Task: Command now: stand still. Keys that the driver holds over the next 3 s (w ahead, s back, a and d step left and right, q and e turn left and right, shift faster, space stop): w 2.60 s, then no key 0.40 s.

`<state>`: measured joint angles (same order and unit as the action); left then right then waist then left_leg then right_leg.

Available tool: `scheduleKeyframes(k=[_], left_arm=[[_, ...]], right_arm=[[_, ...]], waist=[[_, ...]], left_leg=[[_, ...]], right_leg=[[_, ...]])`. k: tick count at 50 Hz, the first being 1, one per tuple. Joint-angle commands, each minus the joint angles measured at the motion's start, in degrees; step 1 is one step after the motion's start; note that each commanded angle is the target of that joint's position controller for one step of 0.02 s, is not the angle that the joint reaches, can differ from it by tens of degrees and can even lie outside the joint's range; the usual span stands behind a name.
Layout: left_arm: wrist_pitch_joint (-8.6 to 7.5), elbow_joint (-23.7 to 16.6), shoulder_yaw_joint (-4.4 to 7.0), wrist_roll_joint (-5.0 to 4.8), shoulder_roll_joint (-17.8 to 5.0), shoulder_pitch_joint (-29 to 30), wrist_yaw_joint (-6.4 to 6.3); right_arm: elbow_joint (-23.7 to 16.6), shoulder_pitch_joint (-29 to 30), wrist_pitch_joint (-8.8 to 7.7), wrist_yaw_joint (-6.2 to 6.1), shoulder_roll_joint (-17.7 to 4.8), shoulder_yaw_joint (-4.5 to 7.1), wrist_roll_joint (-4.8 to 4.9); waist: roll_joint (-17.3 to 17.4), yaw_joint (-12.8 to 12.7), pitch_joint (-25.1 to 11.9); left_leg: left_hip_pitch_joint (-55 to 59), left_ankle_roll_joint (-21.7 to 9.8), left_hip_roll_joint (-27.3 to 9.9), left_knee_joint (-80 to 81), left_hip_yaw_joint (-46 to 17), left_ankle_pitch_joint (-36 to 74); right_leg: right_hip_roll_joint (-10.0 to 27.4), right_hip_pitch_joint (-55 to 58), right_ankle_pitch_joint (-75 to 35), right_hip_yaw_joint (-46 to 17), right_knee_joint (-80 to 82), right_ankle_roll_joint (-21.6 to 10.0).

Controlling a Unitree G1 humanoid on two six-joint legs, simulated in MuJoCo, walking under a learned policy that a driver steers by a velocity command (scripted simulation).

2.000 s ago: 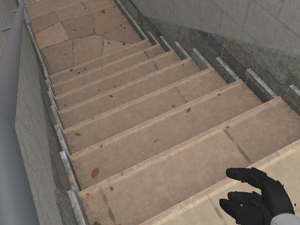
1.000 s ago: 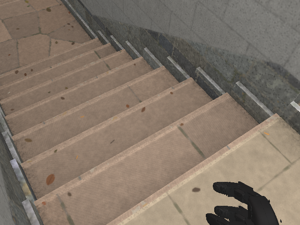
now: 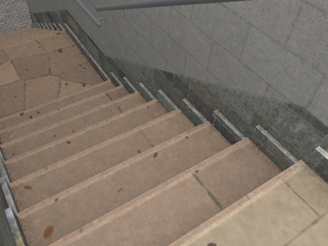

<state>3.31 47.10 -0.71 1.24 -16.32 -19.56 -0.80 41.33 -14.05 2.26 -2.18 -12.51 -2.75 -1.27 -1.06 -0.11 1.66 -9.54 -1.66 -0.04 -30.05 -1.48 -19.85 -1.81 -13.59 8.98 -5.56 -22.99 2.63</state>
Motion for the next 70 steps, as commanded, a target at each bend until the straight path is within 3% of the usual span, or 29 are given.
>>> scheduleKeyframes(k=[1, 9, 10, 11, 15, 16, 18, 23, 24, 25, 29, 31, 32, 33, 37, 38, 39, 40, 42, 44, 47, 53, 55, 56, 58, 66, 68, 69, 70], left_arm=[[-0.48, -3.0, 1.02, 0.05, -1.6, -2.0, -0.27], [-0.39, -5.0, 1.55, 0.07, -1.2, -3.0, -0.29], [-1.46, -4.9, 1.81, -1.17, -3.2, -1.4, -0.50], [-1.89, -5.0, 1.84, -1.25, -3.7, -1.4, -0.65], [-1.68, -4.7, 1.43, -0.62, -2.8, -1.0, -1.14], [-0.46, -5.3, 1.18, 0.48, -0.9, -2.5, -0.86], [0.03, -5.6, 1.37, 0.36, -0.7, -3.5, -0.69], [-0.55, -6.8, 1.74, 0.03, -1.0, -4.0, -0.42], [-1.67, -6.4, 1.97, -1.12, -2.6, -2.4, -0.71], [-2.10, -6.3, 2.01, -1.17, -3.1, -2.5, -0.88], [-0.45, -6.1, 1.45, 0.60, 0.4, -3.6, -0.78], [-0.37, -6.5, 1.80, 0.31, -0.1, -4.9, -0.70], [-1.68, -6.3, 2.20, -1.03, -2.4, -3.1, -1.00], [-2.29, -6.3, 2.22, -1.21, -2.7, -3.1, -1.17], [-0.64, -5.8, 1.63, 0.55, 1.1, -4.3, -1.01], [-0.45, -5.9, 1.84, 0.42, 0.8, -5.1, -0.96], [-1.61, -5.6, 2.26, -0.89, -1.6, -3.5, -1.25], [-2.18, -5.6, 2.41, -1.10, -2.3, -3.6, -1.41], [-2.51, -4.9, 2.10, -0.94, -1.3, -3.4, -1.61], [-0.68, -4.9, 1.77, 0.54, 1.7, -5.1, -1.18], [-2.24, -4.7, 2.61, -1.08, -2.0, -4.0, -1.59], [-2.38, -2.4, 2.04, -0.40, -0.3, -4.0, -2.08], [-0.65, -2.8, 1.71, 0.93, 2.7, -5.5, -1.56], [-1.85, -2.6, 2.27, -0.42, -0.3, -4.1, -1.81], [-2.76, -2.1, 2.30, -0.83, -0.8, -4.3, -2.04], [-2.52, 0.9, 1.86, -0.59, 0.4, -4.1, -2.37], [-0.79, 0.5, 1.49, 0.83, 3.6, -5.8, -1.84], [-1.92, 0.9, 2.06, -0.49, 0.6, -4.0, -2.08], [-2.45, 1.0, 2.21, -0.81, -0.2, -4.6, -2.14]], right_arm=[[-2.9, -0.6, -0.67, -0.44, -7.7, 2.30, -0.13], [-1.9, -1.1, -0.53, -0.59, -7.3, 2.64, -0.39], [-0.3, -3.7, -0.49, -1.18, -9.9, 4.24, 1.05], [0.1, -4.8, -0.34, -1.43, -8.9, 4.21, 1.07], [0.6, -4.3, -0.04, -1.41, -7.6, 4.50, 0.44], [-0.6, -1.5, -0.09, -0.72, -5.6, 3.16, -0.99], [-0.5, -0.8, -0.51, -0.20, -7.1, 3.34, -0.92], [0.6, -2.4, -0.62, -0.46, -7.5, 3.14, -0.34], [2.0, -4.6, -0.61, -1.09, -9.7, 4.62, 1.06], [2.4, -5.7, -0.48, -1.35, -8.8, 4.58, 1.09], [1.6, -2.4, -0.23, -0.55, -6.0, 3.52, -0.90], [1.9, -2.4, -0.58, -0.30, -6.8, 3.64, -0.62], [3.3, -4.3, -0.74, -0.92, -9.0, 5.12, 1.01], [3.7, -5.5, -0.70, -1.20, -8.1, 5.03, 1.14], [3.2, -2.8, -0.19, -0.50, -5.5, 3.94, -0.85], [3.3, -2.7, -0.35, -0.34, -6.0, 3.99, -0.75], [4.6, -4.2, -0.52, -0.93, -8.4, 5.50, 0.85], [5.0, -5.3, -0.56, -1.20, -7.7, 5.48, 1.06], [5.7, -5.9, -0.37, -1.44, -6.5, 5.46, 0.82], [4.7, -3.2, -0.20, -0.49, -5.0, 4.34, -0.83], [6.4, -5.4, -0.54, -1.23, -7.2, 5.81, 1.05], [7.7, -5.3, -0.43, -0.62, -5.7, 6.34, 0.71], [6.6, -3.5, -0.45, 0.43, -5.0, 5.42, -0.79], [7.8, -4.0, -0.69, -0.20, -7.1, 6.64, 0.74], [8.5, -5.6, -0.71, -0.60, -6.0, 6.62, 1.00], [10.1, -5.3, -0.40, -0.52, -4.7, 6.85, 0.70], [9.2, -4.0, -0.37, 0.46, -4.0, 5.84, -0.68], [10.2, -3.9, -0.63, -0.18, -6.0, 6.97, 0.73], [10.4, -4.9, -0.69, -0.46, -5.6, 6.96, 0.88]], waist=[[4.1, 0.6, -0.1], [3.4, 0.6, 0.1], [4.4, 1.6, -1.0], [2.1, 1.9, -1.1], [0.6, 1.2, 1.3], [-0.6, 0.0, 2.9], [3.5, 0.0, 1.8], [4.7, 0.7, 0.3], [5.7, 1.5, -0.4], [3.3, 1.8, -0.5], [1.1, 0.6, 3.9], [3.6, 0.4, 1.5], [5.5, 1.2, -0.1], [3.7, 1.6, -0.9], [1.5, 0.7, 3.9], [3.0, 0.6, 2.6], [5.4, 1.2, 0.5], [3.6, 1.5, -0.3], [2.1, 1.6, 0.8], [1.7, 0.7, 4.1], [3.6, 1.5, 0.1], [1.0, 1.0, 2.6], [1.6, 0.7, 5.2], [5.1, 0.7, 2.7], [2.4, 1.3, 1.1], [1.6, 1.1, 2.9], [2.0, 0.9, 5.6], [5.5, 0.7, 3.4], [4.2, 1.0, 1.9]], left_leg=[[-4.1, -3.6, -8.5, 7.2, -6.1, 19.8], [-4.8, -3.3, -7.7, 7.4, -5.7, 15.7], [-4.5, -2.8, -4.6, 5.8, -3.7, 10.3], [-4.8, -2.7, -4.1, 5.9, -3.4, 7.7], [-6.4, -3.2, -4.5, 7.5, -4.5, 5.7], [-7.1, -3.4, -7.5, 10.2, -7.5, 8.1], [-6.6, -3.7, -8.7, 10.2, -8.0, 13.1], [-5.1, -3.0, -7.8, 9.1, -6.3, 14.8], [-4.7, -2.4, -4.7, 7.5, -4.1, 9.6], [-5.0, -2.3, -4.2, 7.5, -3.8, 7.2], [-6.5, -3.2, -7.5, 10.9, -7.3, 8.4], [-5.1, -3.3, -8.0, 10.0, -6.9, 13.3], [-4.2, -2.5, -4.9, 7.9, -4.3, 10.7], [-3.9, -2.2, -4.3, 7.7, -3.8, 9.0], [-5.4, -3.0, -7.5, 10.9, -7.0, 10.6], [-4.8, -3.1, -8.0, 10.5, -7.0, 13.4], [-4.0, -2.5, -5.0, 8.5, -4.4, 10.7], [-3.8, -2.2, -4.5, 8.3, -4.0, 9.5], [-4.1, -2.2, -4.2, 8.9, -4.0, 7.3], [-4.9, -2.9, -7.7, 11.4, -7.0, 11.3], [-3.5, -2.2, -4.5, 8.8, -4.0, 9.4], [-5.7, -2.2, -4.2, 10.2, -4.3, 5.1], [-5.7, -3.2, -8.0, 13.3, -8.1, 7.0], [-5.5, -2.6, -5.6, 11.0, -5.3, 7.2], [-4.3, -2.0, -4.2, 10.1, -4.1, 7.0], [-4.7, -2.2, -4.5, 11.4, -4.5, 5.5], [-4.8, -3.1, -8.3, 14.0, -7.9, 7.3], [-4.7, -2.6, -5.8, 12.1, -5.3, 6.9], [-4.2, -2.2, -4.8, 11.4, -4.5, 6.6]], right_leg=[[2.1, 1.9, -2.0, -1.0, 0.7, -2.2], [1.8, 1.2, -1.4, -1.3, 0.7, -2.5], [2.2, 3.1, -6.7, -3.6, -0.3, -2.2], [2.7, 3.3, -8.4, -4.0, -0.3, -2.3], [2.6, 2.5, -5.7, -4.1, -0.1, -2.1], [1.5, 0.2, 0.3, -1.7, 1.6, -2.2], [1.7, 1.2, -0.2, -1.2, 0.4, -2.6], [2.1, 1.4, -1.5, -1.2, 0.4, -2.9], [2.4, 3.2, -6.1, -3.3, -0.4, -2.5], [2.8, 3.3, -7.6, -3.7, -0.3, -2.5], [1.8, -0.5, -0.4, -1.5, 1.6, -2.3], [2.0, 0.8, -1.2, -1.3, 0.8, -2.8], [2.4, 3.2, -6.2, -3.2, -0.4, -2.6], [2.9, 3.6, -8.3, -3.6, -0.4, -2.7], [2.0, -0.6, -0.7, -1.5, 1.6, -2.4], [2.2, 0.1, -1.0, -1.4, 1.1, -2.6], [2.4, 3.0, -5.9, -3.1, -0.3, -2.6], [2.9, 3.5, -8.1, -3.4, -0.4, -2.7], [3.3, 3.1, -8.4, -3.8, -0.2, -2.4], [2.2, -0.4, -0.8, -1.4, 1.5, -2.4], [3.0, 3.6, -8.2, -3.4, -0.2, -2.8], [3.0, 3.1, -6.8, -3.7, -0.4, -2.8], [1.8, -0.9, -0.6, -1.1, 0.4, -2.8], [2.4, 3.0, -5.6, -2.9, -0.7, -2.8], [3.1, 3.9, -8.8, -3.6, -0.7, -3.0], [3.1, 3.3, -7.5, -3.6, -0.3, -2.8], [2.1, -0.8, -1.1, -1.1, 0.4, -2.9], [2.6, 2.9, -5.8, -2.8, -0.5, -2.9], [3.0, 3.8, -7.6, -3.3, -0.4, -3.0]])
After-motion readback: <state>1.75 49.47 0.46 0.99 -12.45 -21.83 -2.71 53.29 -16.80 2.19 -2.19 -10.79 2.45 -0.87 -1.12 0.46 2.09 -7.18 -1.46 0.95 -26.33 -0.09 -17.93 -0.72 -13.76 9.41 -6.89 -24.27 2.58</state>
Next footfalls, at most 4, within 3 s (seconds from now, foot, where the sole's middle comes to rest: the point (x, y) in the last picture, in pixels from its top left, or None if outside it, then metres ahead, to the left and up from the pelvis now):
none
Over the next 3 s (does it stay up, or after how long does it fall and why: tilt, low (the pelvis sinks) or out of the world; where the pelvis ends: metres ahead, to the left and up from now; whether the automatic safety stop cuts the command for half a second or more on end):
stays up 0.00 0.00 0.00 its command is cut before an obstacle from the start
